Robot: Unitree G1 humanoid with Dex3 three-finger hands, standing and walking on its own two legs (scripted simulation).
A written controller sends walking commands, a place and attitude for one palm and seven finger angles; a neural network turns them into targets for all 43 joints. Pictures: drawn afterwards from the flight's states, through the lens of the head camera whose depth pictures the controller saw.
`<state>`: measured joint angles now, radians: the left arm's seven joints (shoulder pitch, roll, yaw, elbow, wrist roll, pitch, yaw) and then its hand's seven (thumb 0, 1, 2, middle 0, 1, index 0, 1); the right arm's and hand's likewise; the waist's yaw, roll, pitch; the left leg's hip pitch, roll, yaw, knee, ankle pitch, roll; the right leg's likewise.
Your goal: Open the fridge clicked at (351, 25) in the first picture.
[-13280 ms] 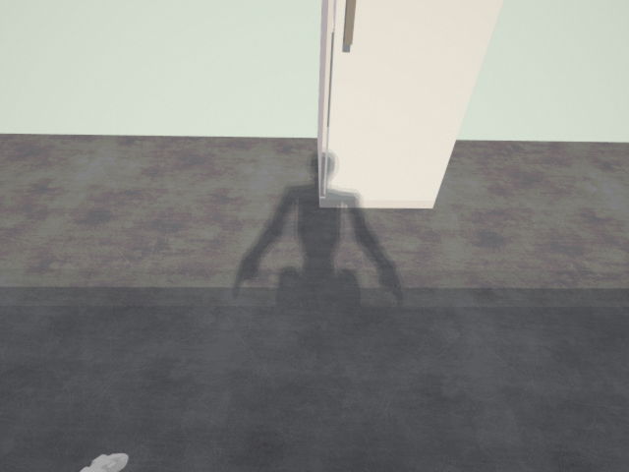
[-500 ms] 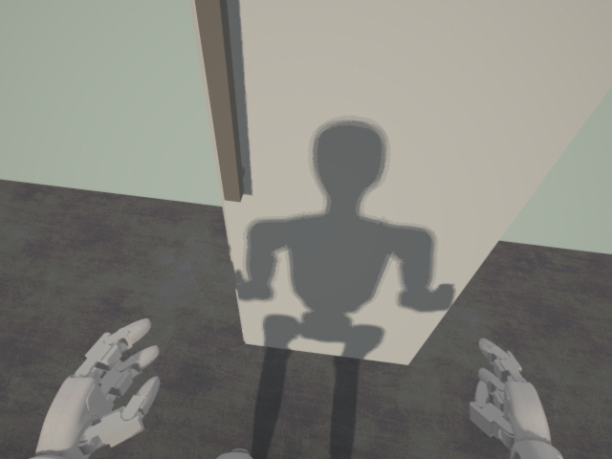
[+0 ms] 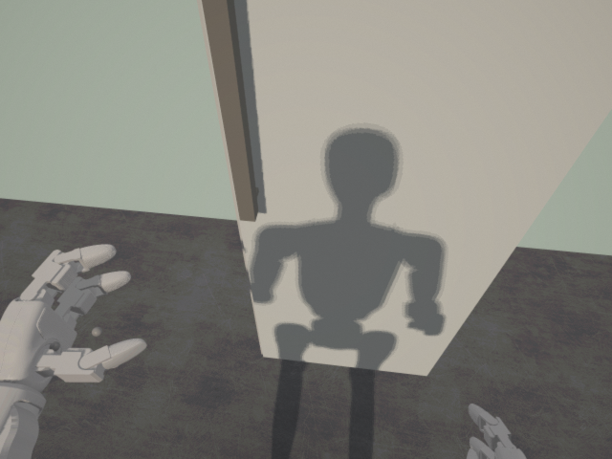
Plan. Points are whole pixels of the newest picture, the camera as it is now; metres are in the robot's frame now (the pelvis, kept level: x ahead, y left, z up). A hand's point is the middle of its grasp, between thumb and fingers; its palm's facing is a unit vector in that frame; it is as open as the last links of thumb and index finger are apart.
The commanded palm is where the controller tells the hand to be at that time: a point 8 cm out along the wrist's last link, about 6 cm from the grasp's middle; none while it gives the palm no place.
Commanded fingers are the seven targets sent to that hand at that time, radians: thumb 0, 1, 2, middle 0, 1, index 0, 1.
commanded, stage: raise the hand to about handle height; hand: left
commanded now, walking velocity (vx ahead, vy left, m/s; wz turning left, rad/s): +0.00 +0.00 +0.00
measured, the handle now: (237, 93) +0.49 +0.13 +0.24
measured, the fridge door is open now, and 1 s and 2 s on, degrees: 0 0 0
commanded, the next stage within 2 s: move the hooked fingers beside the handle in 1.18 s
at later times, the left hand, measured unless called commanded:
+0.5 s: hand (47, 278) +0.25 +0.28 +0.17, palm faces +0.02 -0.99 -0.11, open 13.8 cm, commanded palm +0.21 +0.33 +0.20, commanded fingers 0.00 -0.50 0.30 -0.30 -1.20 -0.30 -1.20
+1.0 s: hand (50, 229) +0.27 +0.27 +0.22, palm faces +0.04 -0.99 -0.10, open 13.9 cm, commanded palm +0.24 +0.31 +0.23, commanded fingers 0.00 -0.50 0.30 -0.30 -1.20 -0.30 -1.20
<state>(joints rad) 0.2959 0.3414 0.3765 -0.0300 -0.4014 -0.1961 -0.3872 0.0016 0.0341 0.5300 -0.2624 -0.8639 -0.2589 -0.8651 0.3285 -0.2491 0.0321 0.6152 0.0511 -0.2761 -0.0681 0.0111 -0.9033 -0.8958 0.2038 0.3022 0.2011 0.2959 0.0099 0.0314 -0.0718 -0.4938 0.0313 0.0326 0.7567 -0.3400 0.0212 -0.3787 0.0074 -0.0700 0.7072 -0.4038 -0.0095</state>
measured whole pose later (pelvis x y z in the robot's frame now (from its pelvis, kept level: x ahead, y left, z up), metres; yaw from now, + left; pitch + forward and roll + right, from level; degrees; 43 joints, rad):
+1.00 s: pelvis +0.00 -0.01 +0.02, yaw +1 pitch -3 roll -1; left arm -0.11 0.50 0.48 0.11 -0.36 0.15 -0.49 -0.02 -0.50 0.30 -0.31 -1.20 -0.30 -1.20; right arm 0.23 -0.28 0.07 0.61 0.09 -0.23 -0.09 0.01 -0.91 -0.90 0.20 0.30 0.20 0.30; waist 0.04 0.05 -0.03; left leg -0.23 0.02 0.02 0.51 -0.23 0.01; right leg -0.12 0.01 -0.08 0.47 -0.31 -0.02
